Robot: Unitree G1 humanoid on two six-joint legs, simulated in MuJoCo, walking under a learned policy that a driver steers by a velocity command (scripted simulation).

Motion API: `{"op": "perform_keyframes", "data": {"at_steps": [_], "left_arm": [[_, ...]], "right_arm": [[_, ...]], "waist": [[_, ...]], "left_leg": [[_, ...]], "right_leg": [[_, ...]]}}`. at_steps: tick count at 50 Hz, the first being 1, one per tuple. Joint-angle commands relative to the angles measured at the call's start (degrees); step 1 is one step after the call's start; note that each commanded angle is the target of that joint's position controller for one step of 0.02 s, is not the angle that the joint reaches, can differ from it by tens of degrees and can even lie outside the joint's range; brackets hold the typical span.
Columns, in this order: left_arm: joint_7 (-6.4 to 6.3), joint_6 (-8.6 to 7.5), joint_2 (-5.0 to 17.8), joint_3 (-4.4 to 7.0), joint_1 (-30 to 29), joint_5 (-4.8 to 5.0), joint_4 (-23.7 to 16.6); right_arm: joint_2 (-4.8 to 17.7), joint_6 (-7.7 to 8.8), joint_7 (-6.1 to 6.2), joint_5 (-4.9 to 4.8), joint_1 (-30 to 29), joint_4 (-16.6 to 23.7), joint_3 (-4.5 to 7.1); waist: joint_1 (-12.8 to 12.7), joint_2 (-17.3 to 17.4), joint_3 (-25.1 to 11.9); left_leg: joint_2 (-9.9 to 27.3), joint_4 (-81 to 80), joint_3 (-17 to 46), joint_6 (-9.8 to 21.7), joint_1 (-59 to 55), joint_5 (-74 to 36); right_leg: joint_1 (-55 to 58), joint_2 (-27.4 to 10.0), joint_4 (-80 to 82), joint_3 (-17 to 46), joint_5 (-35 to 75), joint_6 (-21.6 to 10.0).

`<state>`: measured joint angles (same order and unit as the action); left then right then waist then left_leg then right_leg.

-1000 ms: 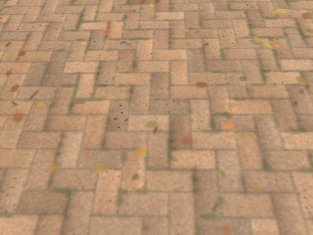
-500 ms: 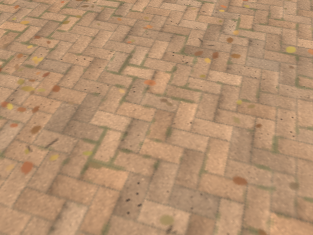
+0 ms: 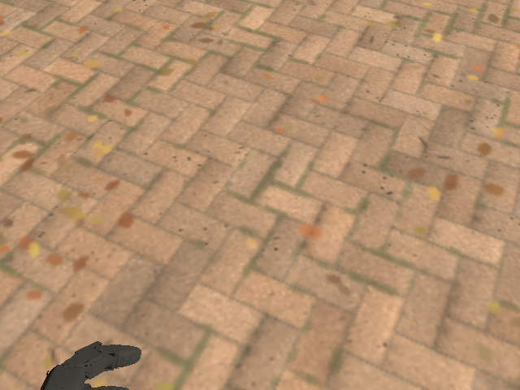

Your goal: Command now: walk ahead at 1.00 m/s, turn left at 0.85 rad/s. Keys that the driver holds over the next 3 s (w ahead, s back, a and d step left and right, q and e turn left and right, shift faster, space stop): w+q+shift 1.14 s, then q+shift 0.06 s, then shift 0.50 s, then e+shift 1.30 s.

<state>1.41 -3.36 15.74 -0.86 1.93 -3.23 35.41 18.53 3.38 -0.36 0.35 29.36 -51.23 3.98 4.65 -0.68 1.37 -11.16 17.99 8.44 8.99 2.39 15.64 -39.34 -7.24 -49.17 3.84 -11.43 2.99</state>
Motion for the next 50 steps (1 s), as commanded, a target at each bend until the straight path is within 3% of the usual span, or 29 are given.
{"op": "perform_keyframes", "data": {"at_steps": [1,3,5,6,7,8,9,10,11,12,14,16,19,21,24,26,28,29,30,31,32,33,36,40,43,46,48,49,50], "left_arm": [[0.53,-0.35,3.84,0.59,-3.78,1.31,-4.59],[0.1,-0.37,5.41,1.08,-4.65,1.58,-5.07],[-0.88,-0.55,8.34,2.31,0.18,1.37,-3.8],[-1.69,-0.83,10.47,3.44,8.2,1.42,-1.73],[-2.83,-1.03,12.88,4.71,19.46,1.15,0.67],[-4.05,-1.25,16.89,6.17,31.37,-0.5,2.42],[-3.38,-0.93,20.58,6.97,25.41,-1.16,1.88],[-2.96,-0.43,13.91,6.49,18.67,-0.46,0.41],[-2.78,-0.33,9.21,5.32,15.41,-0.09,0.6],[-2.53,-0.34,7.2,4.91,15.32,-0.43,2.01],[-2.3,-1.16,5.74,4.38,18.21,0.08,5.73],[-1.32,-2.25,3.66,3.94,19.6,1.77,8.53],[-0.95,-3.6,4.66,4.09,16.43,2.03,9.26],[-1.25,-3.82,6.0,4.35,15.73,1.93,9.85],[-1.82,-3.48,9.66,5.06,19.63,1.93,11.02],[-2.54,-1.93,13.63,6.01,19.9,1.78,10.29],[-2.73,-0.02,15.52,6.61,15.67,1.51,8.04],[-2.07,0.4,13.09,6.35,16.32,0.73,8.19],[-1.45,0.22,4.31,4.03,17.41,-0.55,5.56],[-1.3,-1.07,7.73,4.25,17.95,1.21,-1.92],[-1.37,-2.44,9.85,4.02,12.81,0.94,-1.99],[-1.47,-2.87,9.85,3.75,11.43,1.17,-1.5],[-1.63,-0.04,8.42,3.13,12.92,-1.1,0.11],[-0.74,1.21,4.41,1.69,-0.02,-0.06,-5.41],[-0.16,0.75,3.54,1.25,-3.69,1.28,-6.37],[-0.7,0.57,5.69,1.91,-3.41,1.81,-6.72],[-2.0,0.25,10.53,4.04,7.85,2.19,-3.89],[-3.05,0.12,12.96,5.39,20.47,2.29,-0.98],[-4.3,-0.21,16.59,6.82,32.12,0.63,1.29]], "right_arm": [[9.21,2.19,-0.59,-0.76,-7.47,6.23,2.48],[10.15,2.03,-0.54,-1.16,-5.5,5.59,2.94],[11.68,1.57,0.04,-0.9,-4.74,5.17,3.31],[13.51,1.39,-0.02,-0.46,-5.62,5.12,3.64],[13.24,1.72,-0.28,-0.03,-8.08,5.58,3.49],[4.89,2.34,-0.06,0.41,-9.27,7.51,1.32],[0.61,1.99,0.16,-2.5,-1.96,11.25,-0.45],[5.67,0.82,0.89,-0.46,-7.05,9.19,-0.2],[6.56,0.24,0.28,0.48,-11.71,9.35,0.16],[5.89,-0.29,-0.48,0.89,-14.14,9.43,0.11],[2.61,-1.83,-2.09,1.56,-17.12,11.48,-0.53],[-0.12,-3.17,-3.01,1.54,-21.05,14.27,-1.42],[-0.17,-3.39,-4.19,1.55,-26.68,18.85,-2.3],[0.66,-3.35,-5.13,1.34,-30.41,20.15,-2.62],[1.07,-3.04,-5.61,1.33,-32.43,19.93,-2.73],[3.7,-2.84,-4.63,1.09,-24.97,17.5,-1.67],[8.23,-2.72,-2.95,1.14,-3.62,10.98,1.01],[10.7,-3.0,-1.38,0.67,-1.07,8.57,2.77],[15.01,-3.61,-0.47,-0.2,-6.52,10.01,3.39],[18.66,-4.3,-0.37,1.3,-6.55,12.91,4.11],[15.91,-4.21,0.23,1.24,-6.19,12.65,4.1],[13.29,-3.51,0.72,1.06,-7.91,11.57,3.57],[9.35,-0.68,1.34,0.26,-11.8,10.94,1.87],[8.17,1.28,0.35,0.08,-9.93,9.83,1.64],[9.37,1.5,-0.34,-0.51,-7.82,8.67,2.39],[10.43,1.26,-0.03,-0.75,-6.86,7.75,2.86],[13.55,1.12,0.1,-0.12,-8.27,7.74,3.51],[14.17,1.41,-0.23,0.31,-11.92,8.42,3.57],[6.58,2.13,-0.2,0.68,-13.21,10.07,1.6]], "waist": [[-2.85,2.15,3.96],[-1.76,2.39,2.5],[-3.81,1.94,-1.77],[-8.25,1.28,-6.95],[-14.75,1.35,-12.08],[-17.65,-7.31,-19.77],[-9.31,-26.26,-26.99],[-9.62,-13.68,-16.95],[-9.59,-6.81,-9.48],[-9.07,-1.67,-5.08],[-7.26,-3.55,-0.65],[-5.79,-3.75,1.31],[-2.96,-5.06,3.56],[-2.67,-2.57,5.59],[-2.59,-2.09,5.02],[2.13,-4.9,-0.36],[11.72,-4.8,-10.28],[10.25,1.87,-9.98],[2.84,13.77,-6.02],[1.2,14.52,-19.3],[2.04,4.2,-13.48],[-0.57,-0.47,-4.45],[-7.31,-4.85,1.13],[-4.96,-2.12,5.71],[-2.05,0.45,2.93],[-1.98,1.9,0.46],[-8.01,2.29,-7.28],[-15.78,2.0,-12.39],[-18.93,-5.37,-19.0]], "left_leg": [[11.56,-11.1,12.8,5.9,20.26,-20.43],[12.83,-8.28,14.01,4.12,13.96,-26.75],[12.73,2.21,14.09,1.7,6.91,-41.56],[11.71,13.64,12.99,0.28,6.59,-46.39],[9.43,28.39,11.69,-1.0,13.52,-42.3],[5.65,49.51,7.26,-1.02,23.04,-10.47],[2.26,63.15,0.74,-2.44,36.57,13.25],[8.41,65.08,-0.87,-1.8,42.02,6.45],[11.03,62.21,-2.32,-2.14,42.34,1.84],[12.78,60.47,-3.09,-2.57,41.16,0.61],[15.26,58.66,-3.5,-2.98,40.42,1.36],[16.87,57.44,-4.35,-2.82,43.15,0.45],[17.49,49.03,-6.49,-2.86,42.44,-8.15],[15.94,37.82,-11.2,-2.02,37.89,-13.86],[10.67,27.86,-18.48,0.83,27.94,-16.0],[6.82,26.82,-19.56,2.49,19.84,-10.71],[4.45,23.76,-15.57,5.62,-4.11,-5.98],[6.25,20.29,-9.34,7.08,-15.01,-1.94],[15.48,20.7,8.52,8.94,-15.28,-10.53],[23.96,5.94,34.89,19.4,-29.21,0.94],[25.1,-2.72,39.14,17.09,-23.67,8.15],[23.39,-4.47,34.9,15.1,-13.73,5.49],[16.46,-4.37,21.55,12.85,6.63,-9.97],[10.61,-8.06,15.25,10.76,18.53,-15.18],[9.37,-7.21,13.89,6.91,16.15,-25.36],[10.87,-2.13,15.67,3.96,8.69,-36.05],[10.45,13.67,15.75,0.91,5.45,-49.01],[8.71,28.0,14.08,-0.41,10.83,-47.04],[4.93,48.46,9.73,-0.89,20.49,-19.75]], "right_leg": [[18.62,4.06,11.39,-4.39,17.07,0.05],[21.08,5.21,15.46,-3.95,17.99,-1.0],[27.25,7.73,18.39,-3.71,11.2,-2.22],[36.09,8.73,18.49,-4.23,6.03,-2.83],[49.53,5.36,16.79,-2.38,1.37,-3.67],[62.11,-8.83,17.9,12.15,-19.1,-5.27],[67.03,-22.93,32.23,46.17,-31.16,-10.95],[58.31,-19.13,34.46,43.32,-37.82,-11.07],[50.91,-16.26,33.32,31.39,-29.6,-10.6],[44.91,-14.04,33.64,23.18,-17.96,-10.27],[38.04,-11.48,35.16,11.83,-6.77,-8.92],[36.78,-10.19,37.4,3.48,2.1,-7.11],[32.85,-8.64,40.45,-8.1,15.49,-6.15],[31.41,-5.47,43.36,-15.32,19.23,-5.2],[35.62,-4.72,39.89,-20.5,48.02,-4.4],[40.87,-6.66,27.23,-20.55,68.24,-4.13],[33.55,-8.33,-0.72,-18.22,68.07,-5.01],[20.74,-2.05,-20.86,-17.57,26.09,-3.75],[4.56,6.01,-42.8,-15.76,-18.93,-2.39],[-9.36,8.23,-47.85,-2.8,-18.15,-1.32],[-12.61,4.92,-42.43,0.3,-13.08,-1.46],[-11.17,2.96,-36.2,0.19,-9.93,-1.37],[0.74,-0.76,-24.44,0.14,-12.49,1.14],[5.96,-0.36,-4.51,-3.09,-0.82,2.44],[13.98,3.34,8.63,-4.12,15.56,0.51],[20.81,6.28,16.69,-3.34,14.93,-1.26],[34.44,8.85,16.98,-2.71,6.1,-2.21],[47.67,6.89,16.82,-2.53,1.96,-2.8],[60.77,-4.78,17.22,8.88,-16.7,-4.36]]}}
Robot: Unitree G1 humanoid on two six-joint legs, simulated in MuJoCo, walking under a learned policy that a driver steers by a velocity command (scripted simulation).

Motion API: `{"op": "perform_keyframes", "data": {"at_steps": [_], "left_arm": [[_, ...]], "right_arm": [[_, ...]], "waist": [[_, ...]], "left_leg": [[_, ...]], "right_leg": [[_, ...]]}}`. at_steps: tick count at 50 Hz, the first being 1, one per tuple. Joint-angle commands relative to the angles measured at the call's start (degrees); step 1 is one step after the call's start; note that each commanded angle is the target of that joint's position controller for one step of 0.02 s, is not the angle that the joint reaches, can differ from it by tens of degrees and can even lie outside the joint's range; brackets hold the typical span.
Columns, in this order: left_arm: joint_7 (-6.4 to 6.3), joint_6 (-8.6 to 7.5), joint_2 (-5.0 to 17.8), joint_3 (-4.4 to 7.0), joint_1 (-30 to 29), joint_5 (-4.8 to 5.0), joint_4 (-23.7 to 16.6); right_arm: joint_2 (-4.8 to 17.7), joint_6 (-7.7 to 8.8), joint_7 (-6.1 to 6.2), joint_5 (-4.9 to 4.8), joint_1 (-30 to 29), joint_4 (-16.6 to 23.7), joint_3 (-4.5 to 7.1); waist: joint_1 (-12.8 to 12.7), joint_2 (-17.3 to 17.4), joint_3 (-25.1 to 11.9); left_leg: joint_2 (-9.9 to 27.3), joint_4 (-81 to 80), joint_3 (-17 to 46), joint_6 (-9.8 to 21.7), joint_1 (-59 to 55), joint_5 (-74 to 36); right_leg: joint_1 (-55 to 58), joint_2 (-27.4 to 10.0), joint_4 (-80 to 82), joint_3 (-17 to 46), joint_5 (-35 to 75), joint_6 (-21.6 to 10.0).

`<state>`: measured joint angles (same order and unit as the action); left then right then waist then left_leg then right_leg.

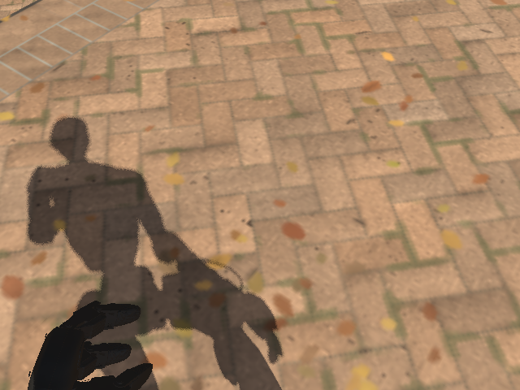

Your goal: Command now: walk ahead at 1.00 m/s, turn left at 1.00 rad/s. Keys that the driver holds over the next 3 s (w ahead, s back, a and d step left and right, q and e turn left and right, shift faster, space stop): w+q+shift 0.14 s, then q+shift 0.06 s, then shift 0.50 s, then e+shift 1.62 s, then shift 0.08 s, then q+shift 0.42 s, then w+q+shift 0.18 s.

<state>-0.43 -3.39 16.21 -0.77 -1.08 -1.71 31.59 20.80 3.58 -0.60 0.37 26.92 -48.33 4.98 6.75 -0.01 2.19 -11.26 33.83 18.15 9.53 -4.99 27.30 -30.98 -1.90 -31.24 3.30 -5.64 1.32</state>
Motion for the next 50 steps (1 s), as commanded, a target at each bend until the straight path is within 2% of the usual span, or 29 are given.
{"op": "perform_keyframes", "data": {"at_steps": [1,2,3,4,7,11,13,14,16,18,19,20,21,22,23,24,25,28,33,37,39,41,42,43,44,45,46,48,50], "left_arm": [[-1.95,-0.35,19.61,7.15,29.43,-2.55,4.08],[-1.4,0.18,14.58,7.22,21.53,-1.99,2.64],[-1.25,0.4,9.32,5.87,17.69,-1.5,2.49],[-0.97,0.43,6.82,5.28,17.51,-1.65,3.99],[-0.14,-1.09,4.82,4.53,21.48,-0.67,9.75],[1.05,-3.18,4.6,4.09,17.82,0.87,11.42],[1.07,-3.59,5.5,4.17,16.36,1.21,11.86],[-0.75,-3.66,13.08,6.63,12.14,3.01,8.59],[-2.24,-3.7,15.74,7.49,13.91,4.08,8.7],[-2.6,-2.71,15.55,7.67,14.9,4.79,8.75],[-2.54,-2.49,13.52,7.05,14.13,4.92,8.31],[-2.01,-2.17,6.32,5.22,18.46,1.95,7.58],[-1.06,-2.43,4.56,3.46,28.2,0.85,7.22],[-0.31,-2.56,11.18,4.18,26.95,2.67,7.44],[-0.3,-2.2,11.92,4.37,22.99,3.86,6.98],[-1.17,-1.38,11.42,4.51,19.0,3.29,6.74],[-2.03,-0.28,10.81,4.52,17.67,2.68,7.08],[-2.6,1.42,8.64,4.49,18.7,2.03,6.67],[-2.5,2.0,3.8,3.19,14.4,1.38,6.26],[-1.72,2.69,4.2,3.22,11.58,2.19,6.94],[-1.07,2.51,6.42,4.03,9.72,2.22,5.9],[-0.42,2.38,9.44,4.83,7.44,1.43,3.84],[-0.31,2.61,12.86,5.85,6.59,1.0,3.07],[-0.17,2.89,13.78,6.79,9.16,1.57,3.52],[-0.3,3.02,13.12,6.87,13.53,1.37,4.26],[-0.61,2.59,12.24,6.83,17.11,0.64,4.62],[-0.92,2.14,11.95,6.93,15.64,0.83,4.19],[-1.73,2.53,11.03,7.45,10.37,2.59,2.51],[-2.15,4.13,10.56,7.9,10.07,3.22,2.13]], "right_arm": [[-2.13,1.67,0.22,-2.35,-3.29,10.72,-1.63],[2.68,0.73,0.96,-0.36,-5.93,9.05,-1.73],[4.82,-0.02,0.37,0.92,-10.51,8.66,-1.18],[4.63,-0.65,-0.47,1.42,-12.81,8.67,-1.07],[-0.36,-2.86,-2.89,1.88,-17.32,11.95,-2.4],[-1.76,-3.45,-3.12,1.98,-23.13,16.91,-3.31],[-2.57,-2.83,-4.29,1.91,-24.91,17.19,-3.91],[-1.07,-1.5,-3.21,-3.73,-21.84,15.39,-2.45],[1.89,-0.71,-3.27,-2.12,-20.7,15.24,-1.36],[5.4,-1.3,-2.86,-0.85,-11.81,12.79,0.89],[6.57,-1.79,-2.14,-0.37,-6.08,11.06,1.83],[9.15,-2.03,-0.9,-0.55,-7.21,10.38,1.67],[11.4,-1.43,-0.36,1.84,-11.63,14.69,0.65],[8.76,-1.48,-0.82,2.09,-11.63,15.46,0.5],[7.78,-1.62,-1.06,0.76,-13.74,14.59,0.52],[5.28,-1.3,-1.08,-1.33,-17.72,14.7,-0.01],[3.69,-0.96,-0.93,-1.64,-19.81,14.46,-0.71],[2.79,-0.54,-0.51,0.07,-20.84,12.18,-0.85],[1.59,-1.75,0.96,0.08,-20.97,9.5,-0.85],[-1.16,-2.44,0.76,1.02,-20.35,7.16,-1.81],[1.66,-2.74,1.08,0.32,-20.06,6.66,-0.92],[2.52,-3.11,2.09,-0.36,-15.58,5.62,-0.24],[2.09,-3.11,2.76,0.33,-11.9,5.74,0.05],[1.79,-3.33,3.31,0.62,-14.69,6.61,0.23],[1.27,-3.55,3.51,0.55,-20.26,8.4,0.25],[1.05,-3.87,3.44,0.06,-23.07,9.51,0.38],[0.62,-4.24,3.16,-0.61,-21.37,8.98,0.57],[-0.04,-4.36,3.06,-0.61,-20.76,8.94,0.34],[-2.05,-3.77,2.88,-0.69,-23.43,9.64,-0.3]], "waist": [[-11.93,-26.19,-27.61],[-11.47,-17.11,-19.96],[-11.36,-8.98,-11.97],[-10.8,-2.64,-6.69],[-8.39,-3.73,-0.14],[-4.65,-4.7,3.74],[-4.25,-4.14,3.45],[-4.03,-7.58,1.72],[-2.28,-6.63,-2.38],[2.07,-6.14,-7.87],[5.32,-3.57,-9.36],[0.02,11.5,-10.2],[-5.98,17.96,-24.17],[-2.38,8.65,-33.26],[-3.59,2.4,-27.46],[-5.07,-3.14,-18.96],[-6.55,-4.28,-13.9],[-9.88,0.35,-9.57],[-8.99,3.06,-12.66],[-7.72,5.28,-10.62],[-7.58,6.35,-7.71],[-5.98,3.1,-5.42],[-2.94,-5.77,-5.89],[-4.91,-12.71,-5.51],[-8.49,-15.63,-4.45],[-10.98,-15.07,-6.26],[-9.19,-11.51,-7.32],[-6.62,-7.25,-7.92],[-7.14,-7.9,-8.7]], "left_leg": [[0.06,46.82,-6.65,-3.15,42.23,1.82],[6.34,49.53,-9.25,-2.29,48.41,-4.86],[9.59,47.12,-10.9,-2.55,48.66,-9.54],[11.64,45.07,-12.12,-2.88,47.71,-11.04],[15.71,42.61,-12.7,-3.42,48.23,-10.77],[15.02,29.01,-16.74,-5.08,46.07,-17.15],[11.97,12.23,-21.37,-4.85,34.96,-27.41],[10.84,9.68,-21.39,-6.45,30.74,-28.9],[7.89,4.66,-22.01,-5.41,22.9,-29.41],[6.25,-0.14,-20.75,-2.04,11.27,-31.62],[7.67,-6.07,-18.07,0.18,1.92,-39.12],[16.71,-3.07,-7.8,2.95,-9.29,-64.22],[30.96,3.4,12.55,15.17,-19.12,-95.83],[34.42,-1.95,16.26,20.06,-20.28,-84.17],[30.64,-6.43,14.09,17.2,-12.87,-62.81],[26.95,-9.03,10.42,12.96,-3.18,-51.33],[25.47,-10.91,7.93,11.08,5.92,-49.96],[22.14,-13.69,-0.03,8.86,21.61,-54.89],[18.18,-13.05,-8.16,5.91,22.49,-54.07],[19.6,-12.89,-8.34,4.23,22.61,-36.89],[20.42,-10.32,-7.91,2.78,21.78,-31.7],[18.51,-5.71,-8.29,-1.28,19.68,-23.96],[13.25,-0.4,-12.61,-4.18,21.84,-16.38],[7.13,6.99,-19.32,-8.01,26.46,-9.47],[3.49,14.35,-18.77,-9.72,33.67,-0.81],[3.77,25.66,-14.05,-10.33,39.39,8.46],[5.17,31.44,-11.17,-10.61,40.77,7.56],[7.37,25.39,-10.23,-11.35,40.44,1.27],[6.06,13.88,-12.21,-12.62,36.05,-2.08]], "right_leg": [[59.69,-26.6,13.2,43.82,-35.15,-8.04],[50.93,-24.3,16.81,47.05,-46.09,-9.38],[42.62,-21.24,16.05,35.93,-41.96,-9.07],[35.72,-19.04,16.12,27.17,-31.38,-8.62],[26.93,-16.07,19.12,11.16,-15.65,-6.4],[21.17,-13.08,19.42,-7.77,28.38,-5.21],[17.02,-8.46,19.58,-14.96,30.38,-3.67],[18.55,-6.71,18.05,-14.8,33.83,-4.23],[22.39,-9.23,13.08,-13.71,45.61,-4.22],[24.48,-9.66,-1.17,-12.87,49.45,-3.65],[19.48,-7.36,-14.06,-13.33,39.35,-1.96],[5.94,0.47,-36.14,-12.56,-22.49,0.55],[-2.04,3.26,-55.09,-2.94,-38.23,2.1],[-4.34,2.31,-59.37,4.64,-33.71,2.48],[-6.85,0.16,-54.3,3.51,-28.28,2.08],[-7.34,-2.26,-48.8,2.12,-23.99,2.67],[-4.76,-3.32,-45.97,1.89,-22.04,3.3],[4.38,-4.04,-37.93,0.83,-20.63,3.55],[9.43,-2.7,-20.47,-1.05,-9.43,4.14],[14.64,-2.21,-9.75,-0.87,-4.82,3.06],[14.88,-0.12,-4.05,-3.58,-3.67,0.95],[13.48,-2.15,1.6,-0.1,9.36,-2.66],[14.83,-6.48,1.48,6.01,19.82,-5.7],[15.42,-11.29,6.5,15.77,16.65,-11.38],[18.86,-15.54,11.29,26.41,15.59,-16.84],[23.18,-17.5,13.1,31.18,15.6,-19.23],[23.93,-15.99,11.8,29.08,15.81,-17.85],[23.42,-11.32,9.71,22.95,15.48,-13.18],[22.5,-7.46,9.18,21.08,14.04,-11.1]]}}
Over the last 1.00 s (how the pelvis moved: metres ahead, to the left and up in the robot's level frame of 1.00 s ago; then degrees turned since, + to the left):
0.89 0.28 -0.03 56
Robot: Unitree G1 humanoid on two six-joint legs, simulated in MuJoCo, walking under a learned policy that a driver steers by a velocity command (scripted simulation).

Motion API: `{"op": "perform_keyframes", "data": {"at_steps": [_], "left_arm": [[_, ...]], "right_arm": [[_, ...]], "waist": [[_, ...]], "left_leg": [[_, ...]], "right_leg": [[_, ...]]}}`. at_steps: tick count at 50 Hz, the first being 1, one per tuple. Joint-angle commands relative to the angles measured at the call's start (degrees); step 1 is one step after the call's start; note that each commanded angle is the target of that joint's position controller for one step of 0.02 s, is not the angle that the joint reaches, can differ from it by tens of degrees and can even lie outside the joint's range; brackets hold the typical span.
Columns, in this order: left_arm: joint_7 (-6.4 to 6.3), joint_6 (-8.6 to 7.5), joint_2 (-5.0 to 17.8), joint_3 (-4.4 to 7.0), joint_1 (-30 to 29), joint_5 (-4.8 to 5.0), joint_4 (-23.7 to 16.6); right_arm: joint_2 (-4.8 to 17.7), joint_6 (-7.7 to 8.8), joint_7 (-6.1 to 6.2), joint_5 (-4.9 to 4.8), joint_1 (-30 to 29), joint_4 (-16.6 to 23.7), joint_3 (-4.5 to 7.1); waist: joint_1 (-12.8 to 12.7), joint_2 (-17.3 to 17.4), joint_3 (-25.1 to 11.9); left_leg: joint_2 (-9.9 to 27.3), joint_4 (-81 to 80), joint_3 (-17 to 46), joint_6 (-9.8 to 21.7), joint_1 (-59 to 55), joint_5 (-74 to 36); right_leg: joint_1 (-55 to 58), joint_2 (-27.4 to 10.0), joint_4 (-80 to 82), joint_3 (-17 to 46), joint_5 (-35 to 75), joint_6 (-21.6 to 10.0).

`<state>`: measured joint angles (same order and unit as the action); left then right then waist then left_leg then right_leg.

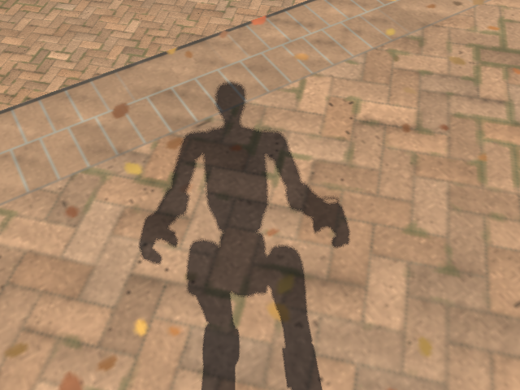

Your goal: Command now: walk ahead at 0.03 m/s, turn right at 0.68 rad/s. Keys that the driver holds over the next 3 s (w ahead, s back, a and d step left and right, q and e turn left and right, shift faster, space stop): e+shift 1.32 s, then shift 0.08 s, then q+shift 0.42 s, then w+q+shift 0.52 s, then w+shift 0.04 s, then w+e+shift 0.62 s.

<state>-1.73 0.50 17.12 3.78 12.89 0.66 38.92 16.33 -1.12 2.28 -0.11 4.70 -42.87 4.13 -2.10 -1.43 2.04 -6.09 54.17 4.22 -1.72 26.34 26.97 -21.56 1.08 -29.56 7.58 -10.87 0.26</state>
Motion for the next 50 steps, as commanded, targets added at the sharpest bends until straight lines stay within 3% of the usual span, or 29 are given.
{"op": "perform_keyframes", "data": {"at_steps": [1,4,6,7,8,9,10,11,12,15,18,23,26,28,29,30,31,32,33,34,35,36,37,39,42,47,50], "left_arm": [[-1.1,0.92,9.83,3.7,-3.53,0.77,-5.42],[-1.09,1.78,10.46,4.54,-4.04,0.92,-6.61],[-0.98,2.03,9.34,4.38,-5.54,1.72,-7.46],[-0.83,2.23,6.52,3.65,-2.44,1.4,-7.05],[-0.38,1.71,3.98,3.1,-0.22,1.11,-8.65],[-0.14,0.9,9.49,4.51,0.64,0.27,-7.68],[0.03,1.05,12.18,5.53,1.06,0.57,-6.28],[-0.19,1.69,11.48,5.59,2.2,0.4,-4.91],[-0.29,2.19,10.38,5.33,2.67,0.17,-4.5],[0.43,2.38,6.88,3.81,-1.46,1.03,-7.2],[1.09,2.18,5.27,2.78,-5.3,0.94,-9.74],[2.68,2.56,4.56,2.33,-6.11,0.7,-10.95],[3.32,3.8,5.27,2.93,-6.2,0.9,-11.12],[3.81,4.53,5.65,3.61,-4.77,1.1,-10.88],[3.51,4.53,6.35,4.37,-1.26,0.95,-9.65],[2.38,4.2,10.56,6.18,4.56,0.6,-8.1],[1.42,3.69,19.9,8.09,6.28,0.41,-9.03],[2.35,1.54,18.22,7.14,4.55,-1.76,-11.11],[2.88,0.13,15.27,6.2,3.47,-1.52,-10.36],[2.33,-0.49,13.84,5.77,1.26,-0.31,-9.48],[1.69,-0.27,11.95,5.12,-1.83,0.81,-9.81],[0.99,0.18,11.35,4.67,-5.18,0.94,-10.57],[0.51,0.45,11.42,4.55,-6.45,0.37,-11.25],[-0.05,0.72,11.81,4.73,-6.14,0.07,-11.03],[-0.54,1.12,12.72,5.11,-5.78,0.69,-10.65],[-0.22,1.79,12.67,5.05,-6.58,0.68,-11.0],[-0.08,2.11,11.51,4.6,-8.86,1.22,-11.63]], "right_arm": [[1.93,1.31,-0.39,-0.52,-1.26,4.16,0.38],[3.57,2.03,-1.5,-1.47,1.95,3.32,0.82],[5.7,2.1,-1.71,-1.56,6.72,1.79,1.93],[8.95,1.75,-1.27,-0.78,7.78,1.81,2.87],[13.21,1.04,-1.02,1.93,4.95,2.3,3.55],[10.04,1.49,-0.97,3.6,1.53,4.49,2.79],[6.6,1.7,-0.46,3.08,-2.17,5.82,1.86],[4.99,1.74,0.0,2.05,-4.43,6.43,1.43],[4.36,1.76,0.53,1.11,-5.08,6.53,1.19],[5.02,1.23,1.7,1.41,-1.31,5.88,1.05],[6.9,0.69,1.8,1.51,2.76,5.09,1.73],[10.05,0.55,0.3,0.81,1.43,5.55,3.24],[10.87,1.16,-1.19,-0.81,1.2,5.24,4.02],[10.66,1.55,-1.94,-1.93,0.97,4.9,4.28],[9.61,1.6,-2.2,-2.45,1.31,4.28,4.16],[7.89,1.93,-2.66,-1.82,4.45,3.29,3.81],[3.67,2.48,-2.8,1.67,3.46,7.17,2.48],[5.07,2.74,-2.3,2.34,-0.94,8.81,2.35],[7.59,2.64,-1.88,0.75,-4.53,9.11,2.88],[7.14,2.77,-1.38,0.19,-4.97,9.3,2.75],[7.69,2.65,-0.74,0.77,-3.74,8.36,2.9],[8.48,2.46,-0.43,1.11,-2.5,8.04,3.19],[8.25,2.4,-0.56,1.21,-1.77,7.52,3.11],[6.48,2.44,-0.73,0.85,-0.44,6.65,2.48],[4.96,2.33,-1.02,0.42,-1.48,6.5,1.61],[6.31,2.73,-1.88,-0.12,-2.05,6.88,1.98],[7.47,3.49,-2.21,-0.37,2.1,5.79,2.88]], "waist": [[1.56,-7.58,-9.84],[2.35,-10.33,-11.57],[4.68,-9.28,-11.45],[3.27,-2.83,-12.26],[-0.09,16.27,-10.53],[-0.01,13.29,-8.21],[-1.05,8.96,-6.46],[-1.63,6.75,-5.07],[-1.19,6.81,-4.29],[1.6,8.13,-2.87],[4.26,8.51,-4.26],[3.91,9.5,-4.93],[3.26,10.43,-5.02],[1.69,10.15,-5.73],[-0.37,8.11,-6.87],[-2.52,0.45,-8.98],[0.07,-19.17,-9.56],[-2.82,-15.11,-18.32],[-3.46,-8.26,-15.85],[-1.37,-6.71,-11.73],[0.5,-3.99,-9.47],[2.42,-4.12,-8.5],[3.11,-4.42,-8.83],[3.31,-4.0,-10.11],[2.57,-5.15,-10.29],[1.65,-9.15,-8.91],[3.98,-9.83,-8.89]], "left_leg": [[0.2,-10.5,1.72,-1.71,1.66,-3.4],[-0.44,-22.0,1.78,-1.51,-7.11,-7.64],[2.21,-34.73,1.16,0.03,-17.96,-16.8],[11.87,-37.17,8.51,3.8,-26.57,-17.2],[25.69,-38.92,25.22,13.18,-26.19,-22.68],[30.11,-39.54,25.92,16.98,-21.62,-26.87],[26.64,-38.65,19.07,15.43,-19.3,-27.19],[22.12,-37.78,13.07,12.92,-18.57,-25.42],[20.4,-37.16,9.45,11.89,-19.34,-25.86],[19.16,-37.47,1.89,13.43,-20.55,-32.49],[21.66,-37.1,-0.12,14.97,-26.53,-36.35],[23.92,-36.11,-7.08,13.97,-24.75,-38.69],[24.96,-32.94,-10.49,11.61,-23.98,-40.26],[25.25,-27.87,-12.61,8.84,-24.09,-40.31],[23.64,-21.46,-15.28,6.2,-21.39,-39.82],[19.49,-9.45,-17.8,2.05,-12.06,-32.5],[11.16,9.88,-18.42,-3.28,11.14,9.71],[6.88,19.48,-3.68,-3.97,16.8,14.36],[8.07,21.08,-0.42,-2.69,17.61,9.95],[8.59,18.1,0.62,-1.49,18.05,4.51],[9.34,14.68,1.21,-1.26,17.53,0.31],[9.03,11.43,1.52,-1.3,14.22,-2.76],[7.62,9.82,0.99,-1.61,11.12,-4.86],[5.44,3.3,1.13,-2.48,8.19,-6.8],[3.08,-5.82,2.24,-3.06,4.68,-9.16],[1.13,-15.61,3.73,-2.06,-0.95,-9.68],[2.43,-29.79,2.97,-0.3,-11.37,-16.69]], "right_leg": [[12.75,-9.57,7.28,17.12,18.86,-9.89],[10.41,-8.68,7.75,20.35,15.98,-9.44],[4.36,-5.75,5.89,19.95,6.01,-6.43],[-4.04,-1.73,-1.46,15.93,-10.38,-3.47],[-15.66,6.79,-15.87,3.59,-23.69,-0.16],[-17.49,1.35,-28.32,3.26,-23.05,2.02],[-16.78,0.0,-33.58,1.49,-19.1,2.62],[-17.0,-0.67,-36.23,0.55,-15.34,3.43],[-18.78,-1.33,-39.7,-0.09,-12.03,4.3],[-21.44,-3.61,-40.57,-4.8,-7.68,6.64],[-22.13,-5.67,-33.14,-6.12,-7.13,7.74],[-12.85,-6.67,-21.35,-9.81,-6.84,5.48],[-6.37,-5.48,-13.71,-12.49,-7.56,2.79],[-1.03,-4.14,-5.76,-13.7,-5.83,0.28],[5.86,-2.25,0.63,-14.09,-0.9,-1.68],[18.66,-2.72,5.53,-8.36,14.56,-5.02],[32.41,-17.91,2.15,15.23,46.33,-13.39],[30.7,-23.79,5.52,26.92,38.28,-22.81],[28.41,-21.23,7.43,20.99,32.03,-21.03],[24.72,-17.62,8.08,17.27,25.65,-17.91],[21.56,-15.25,8.25,14.96,21.82,-15.4],[16.93,-13.72,8.54,13.12,21.28,-14.23],[14.16,-12.49,8.55,12.4,22.5,-13.86],[13.01,-10.96,7.69,12.33,22.79,-13.48],[11.05,-9.2,6.58,14.99,16.23,-12.21],[8.39,-7.44,5.27,22.4,9.76,-10.58],[5.52,-4.34,1.66,24.15,7.22,-7.98]]}}
Over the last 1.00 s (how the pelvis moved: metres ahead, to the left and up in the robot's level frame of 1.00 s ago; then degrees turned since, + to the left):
0.50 0.01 0.03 14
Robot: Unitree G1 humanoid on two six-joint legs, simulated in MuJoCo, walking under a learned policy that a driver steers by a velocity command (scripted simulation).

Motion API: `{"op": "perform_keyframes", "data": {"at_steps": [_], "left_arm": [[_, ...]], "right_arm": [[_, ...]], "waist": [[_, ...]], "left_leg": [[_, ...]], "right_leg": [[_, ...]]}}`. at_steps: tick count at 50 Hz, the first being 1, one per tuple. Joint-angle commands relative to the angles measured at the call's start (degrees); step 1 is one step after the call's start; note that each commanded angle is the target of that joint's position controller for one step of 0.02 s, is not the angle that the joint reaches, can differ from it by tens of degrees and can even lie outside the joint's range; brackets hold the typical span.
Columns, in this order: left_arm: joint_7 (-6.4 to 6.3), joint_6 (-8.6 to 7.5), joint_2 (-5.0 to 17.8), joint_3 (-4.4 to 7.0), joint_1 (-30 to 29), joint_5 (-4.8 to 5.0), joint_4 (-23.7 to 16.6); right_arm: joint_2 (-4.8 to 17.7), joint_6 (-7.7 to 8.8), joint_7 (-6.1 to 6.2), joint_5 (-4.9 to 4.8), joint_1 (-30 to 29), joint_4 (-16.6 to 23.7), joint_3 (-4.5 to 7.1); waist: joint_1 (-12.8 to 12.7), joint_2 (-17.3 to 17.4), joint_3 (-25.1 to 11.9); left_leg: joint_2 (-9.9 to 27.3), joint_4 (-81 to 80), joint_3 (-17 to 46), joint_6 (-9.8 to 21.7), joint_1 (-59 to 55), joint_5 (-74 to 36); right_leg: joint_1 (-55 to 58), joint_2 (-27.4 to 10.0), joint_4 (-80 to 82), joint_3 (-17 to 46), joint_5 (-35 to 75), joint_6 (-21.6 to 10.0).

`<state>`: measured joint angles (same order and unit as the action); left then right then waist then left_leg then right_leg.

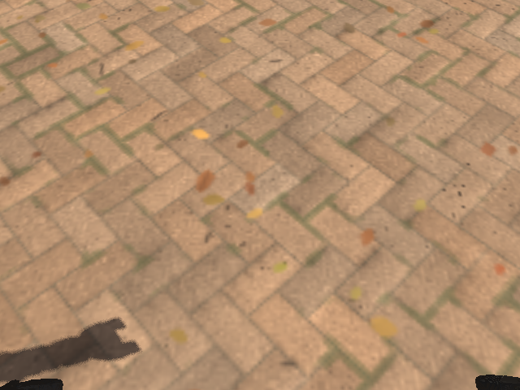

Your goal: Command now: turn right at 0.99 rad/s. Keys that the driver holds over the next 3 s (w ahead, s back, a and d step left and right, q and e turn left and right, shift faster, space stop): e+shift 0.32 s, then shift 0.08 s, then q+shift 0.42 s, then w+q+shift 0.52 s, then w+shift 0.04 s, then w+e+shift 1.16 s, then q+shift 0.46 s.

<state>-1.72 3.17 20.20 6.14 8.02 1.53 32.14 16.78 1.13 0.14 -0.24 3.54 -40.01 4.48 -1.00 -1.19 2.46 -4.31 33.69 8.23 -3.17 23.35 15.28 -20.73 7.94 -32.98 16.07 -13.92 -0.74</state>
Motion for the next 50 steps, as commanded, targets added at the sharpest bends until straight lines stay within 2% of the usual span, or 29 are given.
{"op": "perform_keyframes", "data": {"at_steps": [1,2,3,4,5,7,10,12,16,19,20,21,22,23,24,25,26,27,28,30,34,37,41,42,44,46,48,49,50], "left_arm": [[0.02,-0.5,5.91,1.43,-2.19,0.26,-4.91],[0.22,-0.61,2.55,0.41,2.0,0.1,-5.36],[0.46,-1.28,7.38,1.7,3.34,-0.39,-4.8],[0.68,-1.31,10.85,2.8,3.63,-0.13,-3.53],[0.65,-0.9,10.91,3.07,3.6,0.09,-2.43],[0.79,-0.12,8.0,2.27,4.1,0.07,-1.98],[1.1,-0.22,4.59,0.8,-0.26,0.56,-4.14],[1.36,-0.31,3.85,0.41,-1.88,0.21,-5.12],[2.23,-0.1,2.9,0.04,-0.74,-0.18,-4.92],[2.57,0.7,3.13,0.4,0.74,-0.45,-4.46],[2.67,0.94,2.88,0.6,2.51,-0.49,-3.85],[2.47,0.92,2.89,0.86,5.43,-0.7,-2.62],[1.86,0.63,5.29,1.55,8.03,-0.9,-1.7],[0.73,-0.21,10.1,1.66,9.07,-1.73,-3.08],[1.08,-1.57,8.33,0.6,6.25,-3.74,-4.0],[1.72,-2.68,3.73,-0.9,5.0,-4.43,-2.65],[1.81,-3.37,2.01,-1.41,2.71,-3.98,-0.65],[1.55,-3.68,1.44,-1.61,0.78,-3.54,0.04],[1.24,-3.89,1.36,-1.8,-1.0,-3.38,0.62],[0.11,-3.8,2.93,-1.19,-2.17,-3.56,0.66],[-1.42,-2.71,2.11,-0.96,-1.58,-3.28,1.52],[-1.38,-2.52,2.69,-0.34,-2.14,-3.29,2.02],[-0.25,-2.66,4.37,0.81,-3.19,-2.48,2.45],[0.22,-2.93,5.29,1.33,-1.66,-1.87,2.82],[0.98,-4.03,6.8,1.97,0.15,-0.53,3.82],[1.59,-4.92,7.69,2.27,-1.15,0.41,4.51],[2.15,-5.2,7.05,2.21,-4.44,1.07,4.92],[2.18,-5.44,5.13,1.69,-6.26,0.81,4.85],[2.41,-5.9,1.2,0.42,-9.71,0.01,3.58]], "right_arm": [[9.52,1.13,0.23,0.28,4.8,2.74,3.3],[13.58,0.3,0.77,1.47,2.71,3.28,3.86],[11.01,0.4,0.75,3.04,2.63,4.0,3.42],[7.85,0.39,1.19,2.66,-0.08,5.43,2.47],[5.88,-0.05,1.82,1.93,-2.27,5.95,1.98],[5.31,-0.8,3.09,0.92,-2.97,6.25,1.47],[6.84,-1.34,3.72,1.65,1.7,5.25,1.84],[8.15,-1.55,3.48,1.76,3.8,4.64,2.41],[10.53,-1.73,2.22,1.11,1.78,4.6,3.51],[11.18,-1.22,0.85,-0.6,2.37,3.7,3.8],[11.01,-1.08,0.51,-1.5,1.88,3.43,3.73],[9.67,-0.97,0.28,-2.34,2.4,2.72,3.22],[6.17,-0.76,-0.31,-1.71,6.06,1.24,1.96],[0.28,-0.6,-1.06,2.56,5.64,3.78,-0.81],[4.15,-1.0,-0.42,1.28,4.88,3.1,0.46],[6.71,-1.66,0.08,-0.6,3.25,1.9,0.93],[6.12,-2.15,0.3,-1.1,4.42,1.14,0.92],[6.04,-2.7,0.8,-0.85,5.58,-0.59,0.98],[6.75,-3.2,1.03,-0.73,7.03,-1.39,1.34],[8.62,-3.47,1.23,-1.48,8.08,-1.01,2.14],[5.88,-4.4,1.19,-1.54,5.82,1.62,1.47],[4.36,-4.89,0.35,-1.11,5.14,3.9,1.02],[3.95,-5.42,-0.96,-0.99,5.25,6.55,1.02],[3.96,-5.61,-1.28,-1.33,5.12,7.01,1.01],[4.61,-5.54,-2.15,-2.14,4.07,8.22,1.16],[5.13,-5.03,-2.7,-2.37,4.65,7.9,1.41],[4.84,-4.48,-2.53,-2.28,11.05,4.21,1.73],[6.35,-4.19,-1.89,-2.13,18.33,0.85,2.67],[10.86,-3.74,-1.09,-2.33,30.56,-3.12,4.79]], "waist": [[2.29,-5.41,-10.95],[-1.97,12.5,-10.42],[-1.54,15.99,-9.22],[-1.75,12.13,-7.3],[-1.82,9.38,-5.33],[-0.99,7.99,-3.71],[2.41,8.84,-4.02],[3.8,9.37,-5.68],[2.86,10.48,-7.25],[1.91,10.97,-7.52],[0.44,10.39,-7.85],[-1.03,8.88,-8.18],[-1.06,1.08,-9.26],[0.52,-18.3,-11.75],[-1.36,-14.11,-15.85],[-2.21,-9.02,-13.72],[-0.26,-9.07,-10.07],[0.12,-8.31,-8.66],[0.87,-9.0,-6.88],[1.32,-8.81,-5.95],[-0.39,-6.01,-4.25],[-0.71,-5.4,-3.91],[-0.17,-5.13,-4.66],[-0.87,-4.99,-6.22],[-1.09,-5.37,-5.63],[0.68,-4.6,-3.24],[4.94,-1.76,-2.81],[8.32,1.07,-3.82],[13.61,10.64,-5.26]], "left_leg": [[8.09,-13.15,3.67,3.84,-16.22,-8.09],[20.64,-15.99,18.41,11.69,-21.7,-15.39],[27.2,-17.72,26.21,18.01,-18.13,-15.04],[25.55,-17.4,20.35,17.95,-15.61,-12.3],[21.26,-17.01,13.4,15.53,-13.49,-8.02],[18.07,-16.88,5.68,14.02,-13.26,-9.29],[18.17,-17.47,-0.57,15.03,-18.19,-14.32],[20.23,-17.26,-2.27,16.06,-21.89,-16.92],[21.63,-16.43,-9.46,14.8,-19.03,-19.4],[22.41,-13.12,-10.94,13.47,-17.59,-21.45],[22.22,-10.41,-11.83,12.07,-17.28,-21.2],[20.78,-5.88,-13.08,9.72,-13.95,-19.92],[17.32,2.18,-16.73,5.37,-6.25,-12.6],[10.98,19.66,-18.97,-0.6,10.44,22.77],[10.06,28.16,-10.93,-1.98,10.88,24.44],[11.07,29.15,-8.16,-1.69,7.48,21.04],[10.97,27.33,-7.4,-1.35,7.5,17.9],[10.51,27.46,-6.57,-1.61,7.06,14.3],[9.43,28.29,-5.72,-2.22,5.04,10.77],[7.72,30.91,-6.9,-2.97,6.18,8.08],[9.79,27.33,-7.62,-3.74,11.41,7.09],[11.11,22.96,-8.99,-3.41,10.34,7.46],[10.91,16.63,-12.17,-1.21,6.11,8.39],[10.76,15.62,-13.12,-0.17,4.89,8.82],[11.34,13.72,-13.51,2.58,4.0,11.23],[11.07,9.58,-14.77,5.57,1.93,13.38],[8.27,1.26,-19.23,8.44,-8.84,9.05],[5.05,-2.24,-20.81,10.38,-18.93,8.23],[8.16,-5.64,-10.03,15.1,-33.38,11.64]], "right_leg": [[0.0,-8.15,-0.74,12.74,-1.17,-4.48],[-11.11,0.91,-12.82,0.51,-20.97,-0.88],[-15.09,-1.63,-26.75,-3.36,-22.71,1.92],[-15.6,-4.92,-33.02,-5.31,-18.43,3.21],[-15.48,-6.24,-35.6,-6.76,-14.25,4.12],[-17.43,-7.77,-40.88,-9.82,-9.27,5.66],[-19.82,-10.61,-34.74,-14.07,-6.82,6.8],[-19.48,-12.29,-30.0,-14.66,-7.65,7.36],[-9.68,-13.27,-18.59,-17.88,-7.07,5.96],[-2.23,-10.92,-8.54,-19.89,-7.09,3.57],[1.42,-9.87,-2.22,-20.55,-3.97,2.18],[8.57,-8.18,6.05,-20.36,1.41,0.2],[19.25,-10.29,11.24,-15.07,14.65,-1.85],[30.35,-27.92,9.1,5.54,43.85,-7.81],[21.61,-34.29,9.35,6.16,44.32,-18.22],[17.09,-29.31,11.19,-0.39,35.68,-16.98],[15.2,-25.28,12.1,-5.37,27.34,-13.48],[14.4,-23.55,12.39,-8.39,24.25,-11.36],[11.53,-22.9,12.75,-11.45,27.5,-10.9],[12.39,-23.43,13.42,-14.19,28.96,-11.27],[16.78,-26.63,15.04,-14.72,20.25,-12.15],[16.95,-28.03,15.62,-16.43,18.24,-12.87],[16.55,-29.36,13.75,-20.27,24.32,-12.54],[17.19,-30.2,15.3,-20.26,15.8,-12.04],[17.06,-31.83,19.95,-17.74,-9.17,-10.77],[16.2,-31.99,21.95,-17.68,-19.52,-8.97],[11.53,-28.66,17.26,-23.76,-20.46,-6.31],[6.19,-24.62,8.2,-28.62,-15.89,-4.24],[-6.99,-19.18,-16.49,-33.82,-7.1,-0.94]]}}
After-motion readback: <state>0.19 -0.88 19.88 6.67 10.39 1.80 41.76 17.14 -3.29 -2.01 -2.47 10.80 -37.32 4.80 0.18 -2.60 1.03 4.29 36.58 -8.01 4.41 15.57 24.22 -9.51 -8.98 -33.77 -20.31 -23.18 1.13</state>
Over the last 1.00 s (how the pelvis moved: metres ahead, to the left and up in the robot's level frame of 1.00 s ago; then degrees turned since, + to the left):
0.04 -0.04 0.00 -56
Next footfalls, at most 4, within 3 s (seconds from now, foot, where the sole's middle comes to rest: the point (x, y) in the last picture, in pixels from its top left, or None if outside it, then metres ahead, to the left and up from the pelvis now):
0.02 left None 0.09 0.12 -0.77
0.44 right None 0.00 -0.15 -0.77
1.00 left None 0.06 0.08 -0.77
1.40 right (289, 354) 0.52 -0.03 -0.77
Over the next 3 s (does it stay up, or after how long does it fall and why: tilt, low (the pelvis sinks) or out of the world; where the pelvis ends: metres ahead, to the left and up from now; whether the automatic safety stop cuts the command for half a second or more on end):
stays up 1.56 0.05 0.00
